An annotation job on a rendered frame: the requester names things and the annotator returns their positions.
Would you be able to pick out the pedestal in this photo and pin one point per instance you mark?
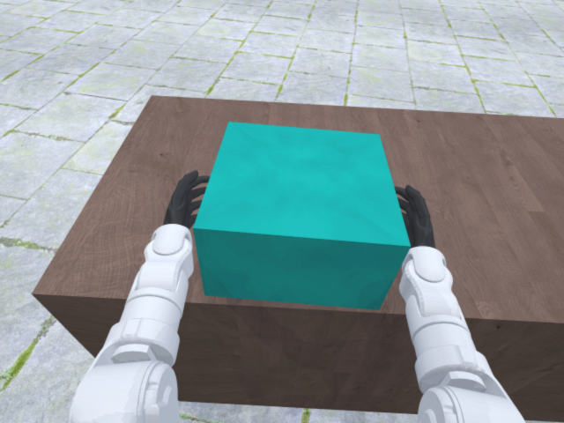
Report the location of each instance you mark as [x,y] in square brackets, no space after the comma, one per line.
[494,189]

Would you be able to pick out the robot left forearm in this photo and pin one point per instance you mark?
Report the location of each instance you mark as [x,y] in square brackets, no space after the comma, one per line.
[148,327]

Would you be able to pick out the robot left upper arm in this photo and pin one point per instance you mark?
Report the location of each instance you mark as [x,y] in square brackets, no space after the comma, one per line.
[134,392]

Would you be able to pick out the left robot hand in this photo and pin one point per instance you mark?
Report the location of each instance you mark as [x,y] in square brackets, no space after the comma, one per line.
[180,206]

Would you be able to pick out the robot right upper arm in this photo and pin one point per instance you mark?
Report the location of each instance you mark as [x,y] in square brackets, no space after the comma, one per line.
[446,404]

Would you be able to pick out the carton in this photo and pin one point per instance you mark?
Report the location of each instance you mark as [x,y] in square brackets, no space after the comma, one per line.
[300,215]

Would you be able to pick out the right robot hand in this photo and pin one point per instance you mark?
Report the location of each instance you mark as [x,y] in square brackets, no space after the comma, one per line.
[417,218]

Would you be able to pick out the robot right forearm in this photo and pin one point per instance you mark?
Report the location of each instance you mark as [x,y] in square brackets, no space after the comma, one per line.
[445,351]

